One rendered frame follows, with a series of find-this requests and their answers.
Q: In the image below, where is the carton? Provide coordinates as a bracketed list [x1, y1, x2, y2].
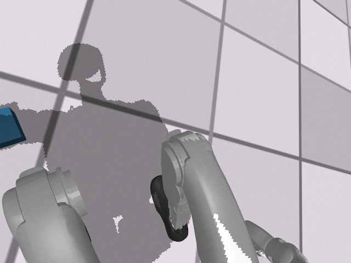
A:
[0, 107, 26, 148]

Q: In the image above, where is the right robot foot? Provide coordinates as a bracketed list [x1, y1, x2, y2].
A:
[150, 175, 188, 242]

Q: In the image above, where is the right robot hand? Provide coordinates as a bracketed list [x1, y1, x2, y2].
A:
[245, 220, 274, 258]

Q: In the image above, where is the right robot arm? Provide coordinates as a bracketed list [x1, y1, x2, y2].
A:
[265, 238, 309, 263]

